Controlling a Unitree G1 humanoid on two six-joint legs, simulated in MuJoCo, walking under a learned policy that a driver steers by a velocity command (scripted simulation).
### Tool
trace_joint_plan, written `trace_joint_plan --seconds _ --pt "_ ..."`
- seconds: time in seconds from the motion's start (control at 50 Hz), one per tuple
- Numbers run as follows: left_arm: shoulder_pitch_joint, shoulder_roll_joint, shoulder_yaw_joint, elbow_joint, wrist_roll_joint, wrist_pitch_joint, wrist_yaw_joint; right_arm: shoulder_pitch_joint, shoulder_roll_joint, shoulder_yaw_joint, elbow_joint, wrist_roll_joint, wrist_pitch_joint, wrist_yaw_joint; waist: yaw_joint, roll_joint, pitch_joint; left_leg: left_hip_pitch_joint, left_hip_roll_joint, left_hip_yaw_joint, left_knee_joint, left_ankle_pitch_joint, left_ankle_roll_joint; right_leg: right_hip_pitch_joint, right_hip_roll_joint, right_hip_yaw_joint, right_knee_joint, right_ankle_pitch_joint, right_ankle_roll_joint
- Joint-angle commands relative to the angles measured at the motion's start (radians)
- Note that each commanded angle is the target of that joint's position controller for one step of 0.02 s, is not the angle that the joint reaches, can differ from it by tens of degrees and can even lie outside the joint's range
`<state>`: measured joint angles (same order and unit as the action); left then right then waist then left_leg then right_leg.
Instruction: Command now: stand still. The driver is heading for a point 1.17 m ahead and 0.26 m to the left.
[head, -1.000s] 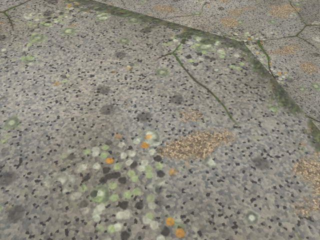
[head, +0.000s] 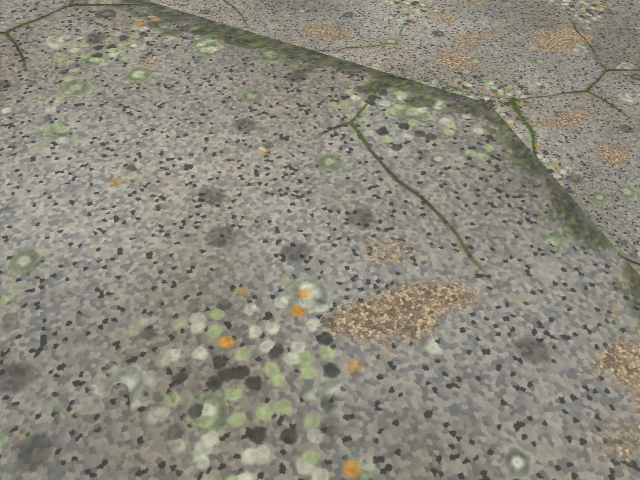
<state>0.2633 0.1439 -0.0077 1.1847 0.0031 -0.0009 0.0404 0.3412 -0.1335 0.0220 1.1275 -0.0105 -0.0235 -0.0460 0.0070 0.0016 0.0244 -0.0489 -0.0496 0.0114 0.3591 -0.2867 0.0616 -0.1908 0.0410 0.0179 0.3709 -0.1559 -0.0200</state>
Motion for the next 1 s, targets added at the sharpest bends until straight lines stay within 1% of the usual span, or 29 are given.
trace_joint_plan --seconds 0.02,0.6,0.62,0.64,0.66,0.68,0.7,0.72,0.74,0.76,0.78,0.82,0.86,0.92,0.94,0.96,0.98,1.0 --pt "0.062 0.070 0.007 -0.001 0.000 -0.002 0.003 0.086 -0.073 -0.009 -0.002 0.000 -0.004 -0.003 0.001 0.009 0.055 -0.108 0.146 -0.111 -0.077 0.202 0.009 0.043 -0.115 0.104 -0.029 0.130 -0.025" --pt "0.098 0.047 -0.004 0.016 -0.004 0.001 0.009 0.140 -0.058 -0.005 0.013 0.001 -0.007 -0.006 -0.003 0.015 0.064 -0.079 0.150 -0.113 -0.078 0.328 0.003 0.016 -0.116 0.081 0.007 0.117 -0.006" --pt "0.100 0.042 -0.007 0.017 -0.002 0.002 0.009 0.150 -0.055 -0.004 0.014 0.000 -0.007 -0.006 -0.008 0.016 0.047 -0.070 0.145 -0.117 -0.095 0.243 0.007 0.020 -0.109 0.076 0.006 0.072 -0.007" --pt "0.089 0.043 -0.006 0.012 0.001 0.004 0.008 0.155 -0.064 -0.008 0.015 -0.003 -0.005 -0.005 -0.016 0.023 0.057 -0.074 0.140 -0.131 -0.119 0.106 0.018 0.002 -0.093 0.063 0.024 0.012 -0.009" --pt "0.069 0.050 -0.002 -0.001 0.005 0.005 0.006 0.170 -0.093 -0.020 0.016 -0.003 -0.001 -0.004 -0.029 0.050 0.078 -0.075 0.146 -0.168 -0.149 -0.084 0.042 -0.048 -0.060 0.031 0.080 -0.082 -0.014" --pt "0.040 0.058 0.003 -0.020 0.014 0.005 0.000 0.189 -0.124 -0.034 0.016 -0.001 0.004 -0.002 -0.046 0.095 0.114 -0.069 0.181 -0.235 -0.186 -0.280 0.084 -0.137 -0.023 -0.016 0.162 -0.192 -0.020" --pt "0.003 0.064 0.006 -0.046 0.026 0.004 -0.008 0.211 -0.139 -0.044 0.017 -0.002 0.008 0.001 -0.063 0.119 0.170 -0.070 0.242 -0.311 -0.230 -0.416 0.130 -0.241 -0.010 -0.053 0.231 -0.259 -0.026" --pt "-0.041 0.061 0.007 -0.075 0.035 -0.001 -0.016 0.239 -0.138 -0.049 0.022 -0.005 0.007 0.004 -0.082 0.122 0.224 -0.070 0.302 -0.375 -0.266 -0.464 0.171 -0.328 -0.034 -0.073 0.304 -0.285 -0.031" --pt "-0.082 0.063 0.011 -0.103 0.038 -0.010 -0.023 0.268 -0.130 -0.052 0.029 -0.012 0.001 0.007 -0.093 0.107 0.259 -0.045 0.342 -0.417 -0.286 -0.431 0.202 -0.418 -0.065 -0.068 0.387 -0.302 -0.033" --pt "-0.100 0.066 0.016 -0.123 0.038 -0.020 -0.029 0.285 -0.130 -0.055 0.034 -0.018 -0.009 0.008 -0.089 0.077 0.268 0.005 0.359 -0.424 -0.288 -0.359 0.218 -0.497 -0.087 -0.058 0.448 -0.298 -0.035" --pt "-0.103 0.068 0.021 -0.134 0.036 -0.031 -0.034 0.290 -0.133 -0.058 0.034 -0.019 -0.019 0.009 -0.079 0.055 0.255 0.059 0.359 -0.408 -0.280 -0.270 0.223 -0.547 -0.100 -0.052 0.484 -0.280 -0.034" --pt "-0.117 0.077 0.031 -0.158 0.028 -0.051 -0.045 0.281 -0.133 -0.059 0.027 -0.016 -0.038 0.012 -0.064 0.037 0.212 0.124 0.334 -0.340 -0.260 -0.083 0.211 -0.566 -0.106 -0.056 0.489 -0.231 -0.030" --pt "-0.157 0.082 0.039 -0.191 0.022 -0.058 -0.055 0.271 -0.136 -0.059 0.020 -0.015 -0.051 0.013 -0.057 0.055 0.183 0.126 0.303 -0.268 -0.236 0.069 0.194 -0.532 -0.092 -0.078 0.449 -0.191 -0.029" --pt "-0.206 0.072 0.042 -0.242 0.014 -0.055 -0.063 0.265 -0.150 -0.059 0.015 -0.016 -0.062 0.014 -0.048 0.094 0.164 0.071 0.280 -0.187 -0.182 0.289 0.171 -0.427 -0.064 -0.112 0.359 -0.139 -0.043" --pt "-0.195 0.073 0.044 -0.248 0.010 -0.054 -0.064 0.251 -0.157 -0.059 0.010 -0.015 -0.065 0.015 -0.035 0.105 0.154 0.035 0.274 -0.163 -0.159 0.355 0.158 -0.356 -0.049 -0.126 0.324 -0.120 -0.052" --pt "-0.148 0.078 0.049 -0.242 0.005 -0.054 -0.061 0.221 -0.165 -0.059 0.002 -0.013 -0.068 0.018 -0.005 0.113 0.134 -0.021 0.263 -0.129 -0.113 0.467 0.140 -0.236 -0.023 -0.144 0.285 -0.099 -0.066" --pt "-0.057 0.087 0.058 -0.216 0.001 -0.055 -0.056 0.197 -0.174 -0.059 -0.005 -0.008 -0.072 0.021 0.041 0.109 0.094 -0.075 0.249 -0.096 -0.023 0.610 0.119 -0.079 0.013 -0.165 0.242 -0.058 -0.078" --pt "0.081 0.116 0.077 -0.168 0.002 -0.059 -0.049 0.193 -0.176 -0.056 -0.005 -0.006 -0.076 0.026 0.100 0.066 0.022 -0.117 0.208 -0.046 0.145 0.702 0.092 0.105 0.042 -0.176 0.185 -0.033 -0.094"
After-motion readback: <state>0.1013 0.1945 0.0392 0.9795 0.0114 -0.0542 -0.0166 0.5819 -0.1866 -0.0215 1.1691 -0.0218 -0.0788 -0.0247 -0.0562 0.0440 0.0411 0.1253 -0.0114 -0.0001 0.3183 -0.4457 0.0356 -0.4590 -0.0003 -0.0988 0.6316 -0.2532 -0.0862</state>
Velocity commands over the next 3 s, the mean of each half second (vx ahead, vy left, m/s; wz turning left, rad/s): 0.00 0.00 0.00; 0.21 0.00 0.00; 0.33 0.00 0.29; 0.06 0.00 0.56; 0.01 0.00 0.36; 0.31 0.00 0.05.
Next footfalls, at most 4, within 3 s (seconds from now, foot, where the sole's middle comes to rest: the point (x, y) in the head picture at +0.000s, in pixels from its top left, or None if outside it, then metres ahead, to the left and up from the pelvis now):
1.02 right None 0.26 -0.13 -0.78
1.50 left None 0.50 0.04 -0.78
2.08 right None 0.52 -0.15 -0.78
2.52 left None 0.38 0.00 -0.78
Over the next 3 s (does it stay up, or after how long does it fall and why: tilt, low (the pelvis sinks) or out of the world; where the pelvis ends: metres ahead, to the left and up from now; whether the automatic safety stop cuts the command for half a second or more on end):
stays up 0.55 -0.07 0.00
